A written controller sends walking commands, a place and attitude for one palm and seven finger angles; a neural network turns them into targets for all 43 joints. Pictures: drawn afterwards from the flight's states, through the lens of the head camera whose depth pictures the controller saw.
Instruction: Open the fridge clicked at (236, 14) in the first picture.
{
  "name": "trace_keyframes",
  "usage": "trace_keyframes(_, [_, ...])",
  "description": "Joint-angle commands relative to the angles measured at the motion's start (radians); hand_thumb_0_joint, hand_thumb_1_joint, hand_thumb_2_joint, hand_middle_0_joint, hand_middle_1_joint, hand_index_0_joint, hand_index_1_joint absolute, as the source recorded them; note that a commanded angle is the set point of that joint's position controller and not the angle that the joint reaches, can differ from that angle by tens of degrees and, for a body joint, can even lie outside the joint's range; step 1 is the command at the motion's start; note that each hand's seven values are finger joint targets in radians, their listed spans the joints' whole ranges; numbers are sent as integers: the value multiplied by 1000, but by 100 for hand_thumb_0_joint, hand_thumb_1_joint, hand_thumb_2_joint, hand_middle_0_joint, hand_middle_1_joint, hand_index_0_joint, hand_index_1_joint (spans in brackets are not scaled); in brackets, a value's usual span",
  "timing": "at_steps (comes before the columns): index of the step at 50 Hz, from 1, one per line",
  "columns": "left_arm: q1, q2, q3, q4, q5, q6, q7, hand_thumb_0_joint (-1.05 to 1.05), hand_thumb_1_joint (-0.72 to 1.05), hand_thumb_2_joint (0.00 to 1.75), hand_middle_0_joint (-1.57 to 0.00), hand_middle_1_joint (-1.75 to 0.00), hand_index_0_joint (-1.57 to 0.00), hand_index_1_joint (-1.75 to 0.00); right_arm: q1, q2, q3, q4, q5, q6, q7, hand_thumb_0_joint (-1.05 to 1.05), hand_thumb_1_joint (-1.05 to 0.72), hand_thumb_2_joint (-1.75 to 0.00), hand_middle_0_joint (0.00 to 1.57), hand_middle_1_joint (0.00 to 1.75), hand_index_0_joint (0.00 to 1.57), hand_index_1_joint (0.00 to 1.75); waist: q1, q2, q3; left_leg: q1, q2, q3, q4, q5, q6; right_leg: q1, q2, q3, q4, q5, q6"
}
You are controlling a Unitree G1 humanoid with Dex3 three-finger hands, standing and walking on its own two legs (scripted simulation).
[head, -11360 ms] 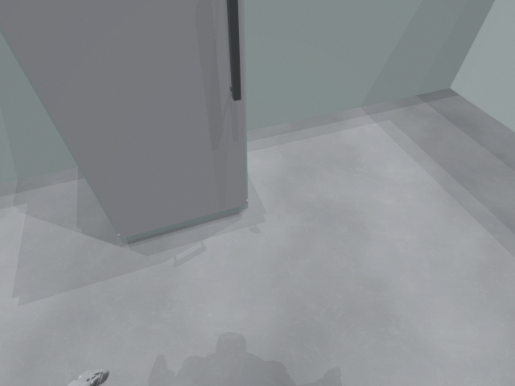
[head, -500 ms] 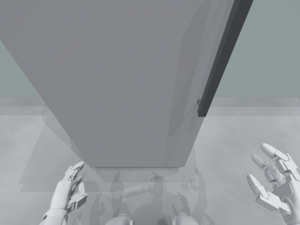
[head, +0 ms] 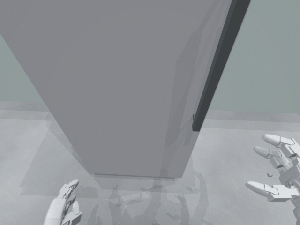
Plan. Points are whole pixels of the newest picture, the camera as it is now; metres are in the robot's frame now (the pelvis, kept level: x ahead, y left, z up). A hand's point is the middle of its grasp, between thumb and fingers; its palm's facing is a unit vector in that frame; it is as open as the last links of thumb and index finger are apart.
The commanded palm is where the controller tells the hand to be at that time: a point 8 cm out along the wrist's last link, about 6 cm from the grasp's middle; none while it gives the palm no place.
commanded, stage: raise the hand to about handle height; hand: right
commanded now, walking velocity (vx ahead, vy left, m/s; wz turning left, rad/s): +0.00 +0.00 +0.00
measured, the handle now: (213, 69) +0.46 -0.13 +0.19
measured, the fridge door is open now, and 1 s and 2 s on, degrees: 0 0 0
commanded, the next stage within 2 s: move the hooked fingers beside the handle in 1.08 s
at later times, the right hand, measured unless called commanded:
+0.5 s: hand out of the picture +0.26 -0.29 +0.16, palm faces +0.09 +0.99 -0.06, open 13.9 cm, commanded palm +0.23 -0.33 +0.16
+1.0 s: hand (291, 137) +0.28 -0.26 +0.17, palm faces +0.10 +0.99 -0.06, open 14.0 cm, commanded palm +0.24 -0.31 +0.17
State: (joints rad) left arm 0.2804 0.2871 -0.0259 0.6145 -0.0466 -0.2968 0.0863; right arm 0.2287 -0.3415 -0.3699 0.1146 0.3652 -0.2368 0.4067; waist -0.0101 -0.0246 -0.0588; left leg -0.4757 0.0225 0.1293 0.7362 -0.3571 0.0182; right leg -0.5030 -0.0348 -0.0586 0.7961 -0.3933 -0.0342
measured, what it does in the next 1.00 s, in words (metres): stands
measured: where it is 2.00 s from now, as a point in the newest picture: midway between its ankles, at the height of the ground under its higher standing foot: outside the picture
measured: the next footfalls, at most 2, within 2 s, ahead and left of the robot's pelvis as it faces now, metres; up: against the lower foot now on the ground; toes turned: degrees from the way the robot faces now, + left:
none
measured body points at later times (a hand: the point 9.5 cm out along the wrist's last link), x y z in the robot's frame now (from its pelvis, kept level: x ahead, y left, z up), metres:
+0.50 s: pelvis +0.00 -0.01 +0.02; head -0.01 -0.01 +0.47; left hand +0.18 +0.20 -0.05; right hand +0.25 -0.35 +0.16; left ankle +0.01 +0.11 -0.71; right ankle +0.01 -0.09 -0.71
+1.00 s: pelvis +0.00 +0.01 +0.03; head -0.01 +0.03 +0.48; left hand +0.18 +0.25 -0.05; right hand +0.27 -0.32 +0.17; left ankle +0.01 +0.11 -0.71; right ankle +0.01 -0.09 -0.71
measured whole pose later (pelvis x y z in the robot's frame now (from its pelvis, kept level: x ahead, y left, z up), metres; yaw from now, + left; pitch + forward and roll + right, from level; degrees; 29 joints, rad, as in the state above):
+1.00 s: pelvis +0.00 +0.01 +0.03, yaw +0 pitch -1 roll +1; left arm 0.25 0.28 -0.07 0.63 -0.07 -0.24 0.11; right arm -0.06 -0.42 -0.45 0.21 0.32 0.03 0.42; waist -0.03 -0.05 -0.01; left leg -0.22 0.01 0.12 0.50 -0.26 0.03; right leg -0.23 -0.03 -0.07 0.54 -0.28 -0.02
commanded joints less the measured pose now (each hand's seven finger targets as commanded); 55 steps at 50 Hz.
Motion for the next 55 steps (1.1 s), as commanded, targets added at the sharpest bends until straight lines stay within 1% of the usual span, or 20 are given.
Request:
trace_keyframes(1, [-87, 117, 38, -158, -7, -67, 9, 0, 90, 90, -20, -30, -20, -30, -158, -222, -104, -217, 21, -28, -17, 0, 31, -38, 29, 108, 29, 108, -17, -60, -150, 93, -29, -49, -110, 187, 2, 137, 15, 102, -179, 249, 15])
trace_keyframes(6, [-102, 113, 27, -161, -13, -58, 17, 0, 90, 90, -20, -30, -20, -30, -255, -235, -97, -214, 8, 42, -9, 0, 43, -33, 29, 115, 29, 115, -16, -73, -128, 114, -32, -44, -145, 174, 5, 188, 10, 116, -228, 237, 20])
trace_keyframes(8, [-104, 112, 20, -163, -11, -55, 17, 0, 90, 90, -20, -30, -20, -30, -296, -264, -113, -233, 3, 63, -6, 0, 48, -31, 30, 118, 30, 118, -25, -105, -157, 150, -32, -47, -155, 218, 10, 227, 9, 116, -239, 293, 24])
trace_keyframes(9, [-105, 108, 18, -164, -11, -52, 19, 0, 90, 90, -20, -30, -20, -30, -300, -259, -111, -225, 0, 76, -6, 0, 50, -30, 30, 120, 30, 120, -24, -76, -147, 152, -33, -41, -160, 223, 9, 231, 6, 121, -247, 301, 26])
trace_keyframes(12, [-109, 110, 12, -158, -12, -43, 21, 0, 90, 90, -20, -30, -20, -30, -336, -277, -127, -187, 2, 110, 2, 0, 50, -30, 30, 120, 30, 120, -28, -66, -118, 168, -35, -43, -184, 227, 12, 242, 7, 123, -265, 302, 28])
trace_keyframes(20, [-127, 102, 0, -154, -18, -28, 28, 0, 90, 90, -20, -30, -20, -30, -471, -314, -135, -197, -7, 160, 16, 0, 50, -30, 30, 120, 30, 120, -23, -104, -124, 196, -34, -42, -233, 224, 13, 314, 4, 133, -316, 314, 38])
trace_keyframes(24, [-133, 105, -3, -148, -22, -20, 33, 0, 90, 90, -20, -30, -20, -30, -529, -342, -151, -154, -8, 189, 20, 0, 50, -30, 30, 120, 30, 120, -22, -69, -104, 209, -31, -44, -266, 194, 13, 317, 6, 135, -346, 258, 32])
trace_keyframes(28, [-142, 104, -8, -148, -26, -16, 36, 0, 90, 90, -20, -30, -20, -30, -592, -381, -166, -155, -16, 211, 22, 0, 50, -30, 30, 120, 30, 120, -28, -116, -126, 240, -27, -49, -287, 203, 17, 349, 9, 131, -365, 270, 31])
trace_keyframes(29, [-143, 104, -9, -149, -25, -14, 37, 0, 90, 90, -20, -30, -20, -30, -602, -395, -178, -140, -15, 217, 23, 0, 50, -30, 30, 120, 30, 120, -29, -97, -117, 242, -26, -51, -295, 196, 16, 344, 11, 133, -370, 256, 29])
trace_keyframes(31, [-135, 106, -6, -146, -29, -10, 34, 0, 90, 90, -20, -30, -20, -30, -537, -347, -151, -59, -11, 236, 34, 0, 50, -30, 30, 120, 30, 120, -27, -54, -88, 228, -28, -49, -298, 191, 14, 327, 12, 130, -371, 243, 24])
trace_keyframes(32, [-134, 109, -3, -147, -30, -7, 29, 0, 90, 90, -20, -30, -20, -30, -513, -340, -148, -44, -9, 240, 40, 0, 50, -30, 30, 120, 30, 120, -30, -22, -81, 243, -28, -52, -307, 196, 15, 318, 11, 120, -367, 247, 20])
trace_keyframes(35, [-146, 112, 0, -159, -32, -6, 24, 0, 90, 90, -20, -30, -20, -30, -542, -356, -152, -84, -10, 244, 43, 0, 50, -30, 30, 120, 30, 120, -31, -58, -98, 239, -22, -57, -301, 193, 14, 320, 17, 114, -364, 237, 17])
trace_keyframes(37, [-147, 113, 4, -163, -27, -5, 21, 0, 90, 90, -20, -30, -20, -30, -523, -382, -180, -105, -8, 235, 33, 0, 50, -30, 30, 120, 30, 120, -38, -17, -117, 263, -22, -66, -307, 209, 13, 321, 16, 104, -352, 258, 12])
trace_keyframes(39, [-148, 109, 6, -164, -28, -5, 23, 0, 90, 90, -20, -30, -20, -30, -545, -385, -191, -137, -5, 221, 24, 0, 50, -30, 30, 120, 30, 120, -35, -40, -147, 276, -21, -71, -302, 234, 10, 331, 20, 93, -345, 278, 9])
trace_keyframes(41, [-148, 104, 5, -161, -27, -8, 27, 0, 90, 90, -20, -30, -20, -30, -561, -387, -194, -148, -8, 207, 13, 0, 50, -30, 30, 120, 30, 120, -33, -81, -132, 263, -20, -74, -306, 224, 11, 339, 22, 88, -347, 266, 10])
trace_keyframes(42, [-146, 105, 7, -155, -24, -7, 27, 0, 90, 90, -20, -30, -20, -30, -551, -397, -201, -145, -7, 203, 9, 0, 50, -30, 30, 120, 30, 120, -33, -40, -128, 282, -18, -83, -311, 237, 9, 328, 17, 81, -340, 275, 6])
trace_keyframes(45, [-147, 101, 7, -152, -28, -10, 33, 0, 90, 90, -20, -30, -20, -30, -575, -373, -181, -145, -16, 200, 5, 0, 50, -30, 30, 120, 30, 120, -25, -103, -115, 267, -16, -82, -311, 231, 8, 335, 23, 77, -345, 262, 7])
trace_keyframes(47, [-143, 105, 9, -148, -28, -8, 34, 0, 90, 90, -20, -30, -20, -30, -551, -385, -186, -125, -17, 203, 4, 0, 50, -30, 30, 120, 30, 120, -28, -46, -110, 284, -13, -92, -315, 233, 6, 320, 19, 72, -338, 261, 3])
trace_keyframes(53, [-148, 106, 11, -148, -32, -4, 32, 0, 90, 90, -20, -30, -20, -30, -536, -367, -180, -90, -5, 215, 24, 0, 50, -30, 30, 120, 30, 120, -24, -23, -125, 301, -3, -111, -302, 294, -5, 300, 23, 59, -315, 285, 1])
trace_keyframes(55, [-149, 104, 12, -150, -34, -1, 32, 0, 90, 90, -20, -30, -20, -30, -541, -362, -175, -89, -3, 218, 26, 0, 50, -30, 30, 120, 30, 120, -23, -44, -121, 286, -2, -115, -303, 293, -7, 301, 26, 56, -308, 280, 1])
